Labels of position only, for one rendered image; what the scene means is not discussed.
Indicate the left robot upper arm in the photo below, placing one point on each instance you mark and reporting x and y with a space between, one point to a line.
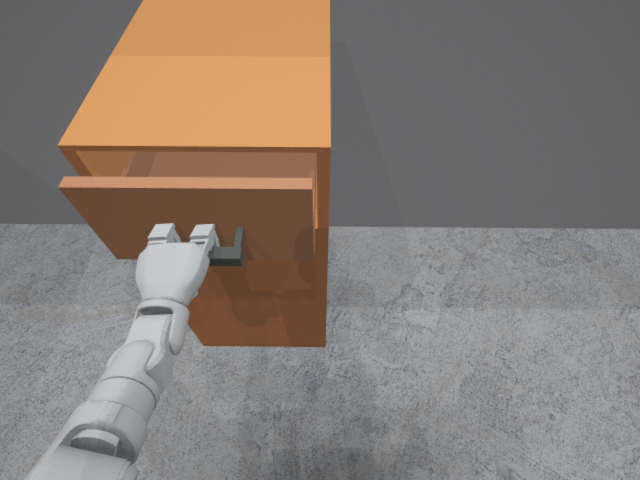
69 463

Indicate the cabinet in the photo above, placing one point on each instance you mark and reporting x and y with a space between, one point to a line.
224 76

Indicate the left robot forearm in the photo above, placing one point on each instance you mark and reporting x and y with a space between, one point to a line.
113 420

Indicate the right robot hand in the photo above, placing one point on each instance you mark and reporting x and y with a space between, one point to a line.
510 471

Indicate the drawer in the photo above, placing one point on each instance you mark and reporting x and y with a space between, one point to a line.
271 194

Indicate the left robot hand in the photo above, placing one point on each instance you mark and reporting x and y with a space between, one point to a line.
171 269

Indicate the handle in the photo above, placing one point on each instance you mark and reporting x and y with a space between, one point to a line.
228 256

